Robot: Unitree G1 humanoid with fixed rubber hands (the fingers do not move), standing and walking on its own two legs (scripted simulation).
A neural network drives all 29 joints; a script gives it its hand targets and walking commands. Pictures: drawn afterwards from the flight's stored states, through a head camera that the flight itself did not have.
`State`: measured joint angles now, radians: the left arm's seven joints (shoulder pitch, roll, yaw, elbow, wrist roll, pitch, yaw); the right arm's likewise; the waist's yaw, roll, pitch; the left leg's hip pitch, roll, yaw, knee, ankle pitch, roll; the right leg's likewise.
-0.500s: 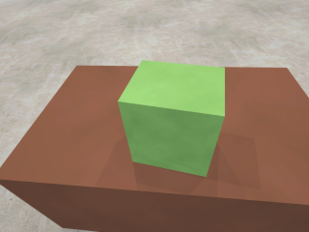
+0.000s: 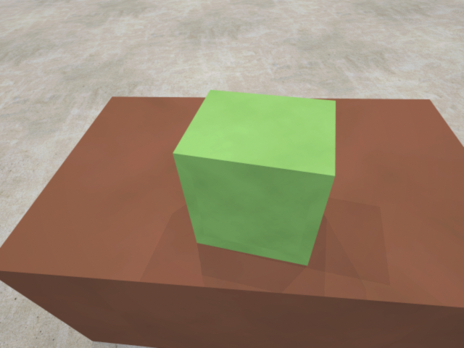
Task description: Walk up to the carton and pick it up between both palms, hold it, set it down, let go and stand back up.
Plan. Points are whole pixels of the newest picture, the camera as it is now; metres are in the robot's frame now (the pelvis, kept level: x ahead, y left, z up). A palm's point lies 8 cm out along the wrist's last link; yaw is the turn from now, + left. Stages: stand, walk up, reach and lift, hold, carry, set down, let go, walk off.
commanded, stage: stand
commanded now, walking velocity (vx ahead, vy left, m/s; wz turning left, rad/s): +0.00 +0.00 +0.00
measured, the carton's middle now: (259, 178) +0.49 -0.03 +0.01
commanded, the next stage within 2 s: none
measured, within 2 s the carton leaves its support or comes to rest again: neither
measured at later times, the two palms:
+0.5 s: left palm out of the picture +0.09 +0.30 -0.11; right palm out of the picture +0.07 -0.30 -0.12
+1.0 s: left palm out of the picture +0.09 +0.30 -0.11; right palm out of the picture +0.08 -0.30 -0.12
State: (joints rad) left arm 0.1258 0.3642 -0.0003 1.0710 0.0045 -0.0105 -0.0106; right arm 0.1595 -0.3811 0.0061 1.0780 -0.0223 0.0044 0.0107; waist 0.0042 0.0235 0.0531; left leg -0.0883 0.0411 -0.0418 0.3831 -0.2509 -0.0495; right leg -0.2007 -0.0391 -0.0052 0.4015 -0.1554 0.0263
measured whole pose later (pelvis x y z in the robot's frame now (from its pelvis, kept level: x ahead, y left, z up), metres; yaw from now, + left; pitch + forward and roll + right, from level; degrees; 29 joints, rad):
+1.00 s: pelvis +0.01 +0.00 +0.00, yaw +0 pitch -2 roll +0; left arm 0.11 0.36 0.01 1.08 0.01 -0.01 -0.01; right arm 0.14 -0.37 0.00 1.08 -0.02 0.00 0.01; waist 0.00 0.02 0.06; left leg -0.06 0.04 -0.04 0.34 -0.25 -0.05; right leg -0.18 -0.04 -0.01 0.38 -0.16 0.03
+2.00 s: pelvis +0.01 +0.00 +0.00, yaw +0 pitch -2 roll +0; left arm 0.11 0.36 0.01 1.08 0.01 -0.01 -0.01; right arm 0.14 -0.37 0.00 1.08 -0.02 0.00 0.01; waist 0.00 0.02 0.06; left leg -0.06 0.05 -0.03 0.35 -0.25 -0.05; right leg -0.18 -0.03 0.00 0.38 -0.16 0.03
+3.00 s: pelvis +0.02 +0.00 +0.00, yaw -1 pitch -2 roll +0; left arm 0.11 0.36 0.01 1.09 0.01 -0.01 -0.01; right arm 0.14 -0.37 -0.01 1.08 -0.02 0.00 0.00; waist 0.00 0.01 0.06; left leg -0.05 0.05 -0.03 0.34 -0.25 -0.05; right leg -0.17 -0.04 0.00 0.37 -0.16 0.03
